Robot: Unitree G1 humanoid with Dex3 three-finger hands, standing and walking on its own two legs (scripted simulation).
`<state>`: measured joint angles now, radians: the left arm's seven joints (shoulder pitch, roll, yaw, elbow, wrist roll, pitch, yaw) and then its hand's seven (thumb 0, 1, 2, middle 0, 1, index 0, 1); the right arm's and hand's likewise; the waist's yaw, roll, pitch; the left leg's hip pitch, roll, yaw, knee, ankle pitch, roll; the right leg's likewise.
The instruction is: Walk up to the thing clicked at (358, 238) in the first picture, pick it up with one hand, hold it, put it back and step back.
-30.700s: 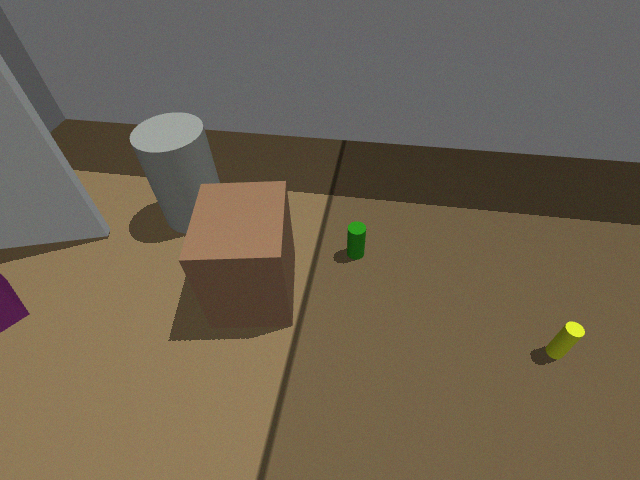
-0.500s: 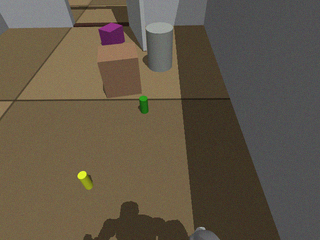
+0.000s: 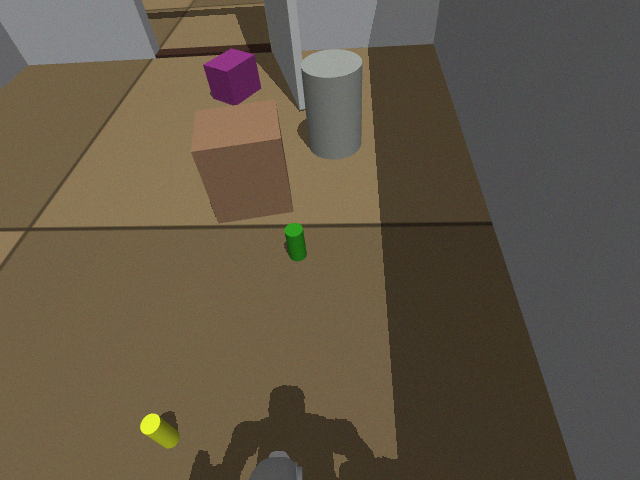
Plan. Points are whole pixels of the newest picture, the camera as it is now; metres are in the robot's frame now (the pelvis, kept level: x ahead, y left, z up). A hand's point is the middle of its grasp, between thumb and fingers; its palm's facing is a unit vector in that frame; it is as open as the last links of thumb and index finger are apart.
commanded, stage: walk up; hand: left
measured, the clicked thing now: (295, 242) +1.08 +0.18 -0.70
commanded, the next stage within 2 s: none
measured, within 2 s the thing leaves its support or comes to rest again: neither
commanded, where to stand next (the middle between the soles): +0.66 +0.02 m, yaw +1 degrees
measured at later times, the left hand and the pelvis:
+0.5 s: hand (177, 379) +0.31 +0.28 -0.14, palm faces -0.08 -0.93 -0.36, open 7.4 cm; pelvis +0.23 +0.01 -0.01, yaw -1 degrees
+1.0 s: hand (194, 322) +0.41 +0.27 -0.14, palm faces +0.03 -0.92 -0.40, open 7.4 cm; pelvis +0.40 -0.01 -0.01, yaw +3 degrees
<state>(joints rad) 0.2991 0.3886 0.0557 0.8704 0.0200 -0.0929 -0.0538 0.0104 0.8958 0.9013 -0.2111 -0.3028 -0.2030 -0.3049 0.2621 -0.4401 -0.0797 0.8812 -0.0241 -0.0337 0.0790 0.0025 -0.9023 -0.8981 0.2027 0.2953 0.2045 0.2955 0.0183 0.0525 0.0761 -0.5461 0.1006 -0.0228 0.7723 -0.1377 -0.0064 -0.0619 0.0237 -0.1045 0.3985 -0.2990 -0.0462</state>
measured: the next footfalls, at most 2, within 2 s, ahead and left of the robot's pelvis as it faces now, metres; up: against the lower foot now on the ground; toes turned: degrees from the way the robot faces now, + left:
left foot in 0.12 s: +0.23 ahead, +0.15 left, +0.00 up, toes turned +6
right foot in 0.56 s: +0.41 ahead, -0.14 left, +0.00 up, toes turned -5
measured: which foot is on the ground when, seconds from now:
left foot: up 0.00-0.10, down 0.12-0.58, up 0.60-1.00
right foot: down 0.00-0.16, up 0.18-0.54, down 0.56-1.00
